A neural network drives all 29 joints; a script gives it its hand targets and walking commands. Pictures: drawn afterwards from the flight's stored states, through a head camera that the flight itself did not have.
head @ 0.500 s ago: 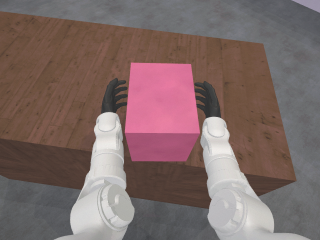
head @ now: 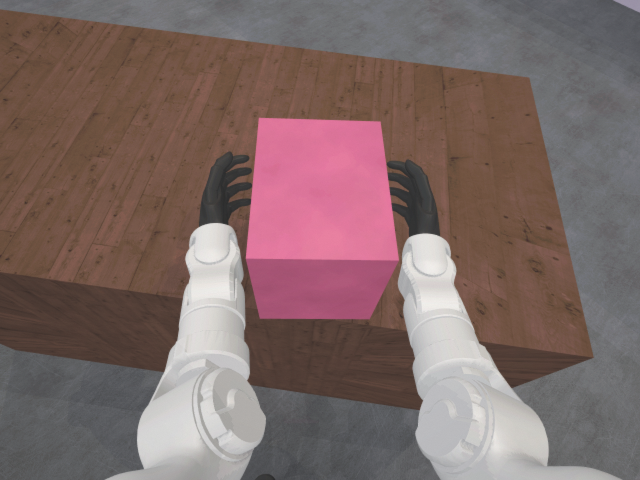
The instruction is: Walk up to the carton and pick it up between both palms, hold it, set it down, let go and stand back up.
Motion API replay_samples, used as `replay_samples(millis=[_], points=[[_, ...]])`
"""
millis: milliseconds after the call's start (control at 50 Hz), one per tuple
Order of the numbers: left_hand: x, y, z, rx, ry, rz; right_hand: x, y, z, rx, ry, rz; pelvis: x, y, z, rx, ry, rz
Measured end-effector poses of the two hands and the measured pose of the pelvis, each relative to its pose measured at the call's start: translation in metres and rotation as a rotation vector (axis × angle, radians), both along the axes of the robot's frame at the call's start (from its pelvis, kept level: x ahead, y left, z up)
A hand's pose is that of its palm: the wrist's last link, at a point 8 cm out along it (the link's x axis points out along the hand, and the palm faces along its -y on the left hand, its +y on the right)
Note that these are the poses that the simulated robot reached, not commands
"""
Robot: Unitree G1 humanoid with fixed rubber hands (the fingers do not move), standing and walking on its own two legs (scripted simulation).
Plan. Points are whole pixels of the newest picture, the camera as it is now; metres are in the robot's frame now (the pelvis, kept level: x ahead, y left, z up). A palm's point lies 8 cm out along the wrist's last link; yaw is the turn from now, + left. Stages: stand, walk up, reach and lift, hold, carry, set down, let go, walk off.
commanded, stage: set down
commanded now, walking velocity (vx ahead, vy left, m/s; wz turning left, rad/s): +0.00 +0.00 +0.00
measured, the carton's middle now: (317, 224) +0.45 +0.04 -0.01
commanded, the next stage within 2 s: none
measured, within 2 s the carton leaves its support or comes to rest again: neither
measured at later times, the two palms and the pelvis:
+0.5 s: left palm (207, 234) +0.41 +0.18 +0.01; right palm (419, 227) +0.43 -0.09 +0.03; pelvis -0.01 +0.01 -0.01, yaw -2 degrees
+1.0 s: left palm (161, 191) +0.43 +0.22 +0.07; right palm (457, 183) +0.46 -0.13 +0.08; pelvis -0.02 +0.00 -0.02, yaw +0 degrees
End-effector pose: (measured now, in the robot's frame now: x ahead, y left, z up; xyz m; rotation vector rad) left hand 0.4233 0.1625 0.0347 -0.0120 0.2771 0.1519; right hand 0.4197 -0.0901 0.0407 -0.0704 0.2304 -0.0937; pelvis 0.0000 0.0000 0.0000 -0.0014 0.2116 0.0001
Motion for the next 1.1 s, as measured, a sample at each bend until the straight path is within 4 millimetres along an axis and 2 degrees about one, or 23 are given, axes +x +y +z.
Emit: replay_samples(millis=[280,420,540,680,780,960,1100], points=[[0.0,0.001,-0.002,0.0,-0.004,-0.01,0.0,-0.001,0.001,-0.012,0.014,0.019,0.0,0.003,0.0,0.0,0.004,-0.009],[-0.005,0.007,-0.02,0.021,0.056,-0.018,0.003,-0.002,-0.007,0.016,0.068,0.055,-0.005,0.004,-0.004,-0.01,0.061,-0.025],[-0.008,0.024,-0.027,0.006,0.077,0.005,0.008,-0.003,-0.014,0.036,0.112,0.066,-0.013,0.006,-0.012,-0.024,0.153,-0.022],[-0.001,0.051,-0.014,0.011,0.056,0.034,0.013,-0.005,-0.012,0.029,0.147,0.063,-0.021,0.007,-0.02,-0.036,0.199,0.007],[0.006,0.064,0.0,0.034,0.03,0.035,0.022,-0.014,0.001,0.038,0.121,0.035,-0.022,0.007,-0.024,-0.043,0.214,0.02],[0.011,0.062,0.03,0.048,-0.002,0.019,0.035,-0.036,0.036,0.044,0.079,0.029,-0.022,0.003,-0.021,-0.036,0.19,0.015],[0.013,0.06,0.051,0.034,-0.023,0.02,0.038,-0.041,0.054,0.046,0.065,0.052,-0.024,-0.003,-0.017,-0.024,0.169,0.008]])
